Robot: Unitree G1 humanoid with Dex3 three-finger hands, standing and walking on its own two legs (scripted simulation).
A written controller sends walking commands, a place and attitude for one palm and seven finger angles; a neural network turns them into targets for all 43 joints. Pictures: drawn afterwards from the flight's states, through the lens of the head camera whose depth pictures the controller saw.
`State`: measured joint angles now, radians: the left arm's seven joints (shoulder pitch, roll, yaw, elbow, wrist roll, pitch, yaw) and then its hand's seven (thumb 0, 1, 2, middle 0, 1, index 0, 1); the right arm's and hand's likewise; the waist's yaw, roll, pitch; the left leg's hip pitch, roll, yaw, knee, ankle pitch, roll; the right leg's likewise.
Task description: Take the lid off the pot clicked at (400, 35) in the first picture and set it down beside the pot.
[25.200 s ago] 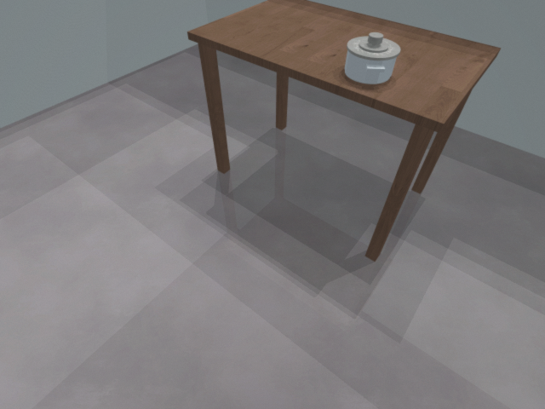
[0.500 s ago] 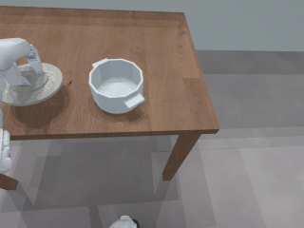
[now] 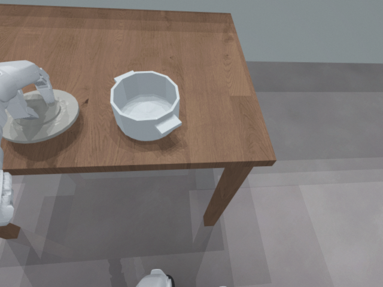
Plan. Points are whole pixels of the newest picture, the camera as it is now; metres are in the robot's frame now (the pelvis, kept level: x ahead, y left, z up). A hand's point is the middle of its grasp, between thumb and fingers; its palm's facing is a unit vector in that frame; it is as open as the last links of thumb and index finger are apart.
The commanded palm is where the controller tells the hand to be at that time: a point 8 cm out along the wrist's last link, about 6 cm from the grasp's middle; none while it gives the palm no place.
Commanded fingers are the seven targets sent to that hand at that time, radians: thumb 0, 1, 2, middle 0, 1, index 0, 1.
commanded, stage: lower the lid onto the table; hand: left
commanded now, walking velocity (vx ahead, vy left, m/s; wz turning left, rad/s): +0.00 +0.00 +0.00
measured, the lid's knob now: (33, 103) +0.48 +0.33 +0.07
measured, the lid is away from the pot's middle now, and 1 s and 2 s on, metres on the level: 0.23 0.23 0.23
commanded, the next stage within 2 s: open the fingers wide in 0.20 s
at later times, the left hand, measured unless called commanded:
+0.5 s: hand (36, 113) +0.45 +0.31 +0.07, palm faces -0.41 -0.10 -0.91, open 7.3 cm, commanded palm +0.47 +0.31 +0.14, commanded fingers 0.00 0.54 0.79 -0.75 -1.01 -0.73 -1.00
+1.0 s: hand (30, 111) +0.45 +0.32 +0.08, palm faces -0.42 -0.09 -0.90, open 8.6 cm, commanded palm +0.48 +0.31 +0.14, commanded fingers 0.00 0.02 0.75 -0.44 -0.81 -0.44 -0.81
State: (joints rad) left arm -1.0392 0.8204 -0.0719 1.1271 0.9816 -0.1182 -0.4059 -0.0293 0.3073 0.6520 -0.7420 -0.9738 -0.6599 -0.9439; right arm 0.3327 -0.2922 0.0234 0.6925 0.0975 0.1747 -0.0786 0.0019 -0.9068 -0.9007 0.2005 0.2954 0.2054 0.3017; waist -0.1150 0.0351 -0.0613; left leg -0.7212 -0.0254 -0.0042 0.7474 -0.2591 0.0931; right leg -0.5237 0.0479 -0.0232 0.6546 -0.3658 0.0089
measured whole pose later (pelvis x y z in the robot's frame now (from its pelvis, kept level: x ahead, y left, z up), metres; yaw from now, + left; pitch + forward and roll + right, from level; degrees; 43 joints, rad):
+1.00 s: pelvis +0.00 -0.01 +0.00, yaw +0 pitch +14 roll -4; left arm -0.96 0.83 -0.04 1.08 0.98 -0.13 -0.34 0.00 0.19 0.76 -0.57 -0.88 -0.54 -0.88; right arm 0.31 -0.30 0.02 0.67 0.10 0.20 -0.09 0.00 -0.91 -0.90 0.20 0.30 0.21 0.30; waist -0.11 0.03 -0.07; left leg -0.74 -0.02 -0.01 0.78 -0.28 0.08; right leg -0.55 0.06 -0.03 0.70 -0.39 0.00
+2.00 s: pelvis +0.00 +0.00 +0.00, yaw +0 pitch +12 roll -4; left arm -1.02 0.82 -0.05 1.05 0.97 -0.09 -0.38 0.00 -0.06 0.76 -0.42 -0.77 -0.41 -0.77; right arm 0.32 -0.29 0.03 0.67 0.11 0.21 -0.08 0.00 -0.91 -0.90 0.20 0.30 0.21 0.30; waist -0.11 0.04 -0.08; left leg -0.68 -0.03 0.00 0.73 -0.26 0.09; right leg -0.49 0.05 -0.01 0.65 -0.37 0.01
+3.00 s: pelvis +0.01 -0.01 +0.01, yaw +1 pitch +10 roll -3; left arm -1.15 0.85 -0.09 1.02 0.96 -0.01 -0.49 0.00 -0.07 0.76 -0.42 -0.77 -0.41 -0.77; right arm 0.27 -0.28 0.03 0.65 0.12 0.25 -0.04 0.00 -0.91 -0.90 0.20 0.30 0.20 0.30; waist -0.10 0.05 -0.05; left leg -0.59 -0.04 -0.01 0.65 -0.23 0.09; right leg -0.40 0.03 -0.02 0.58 -0.35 0.01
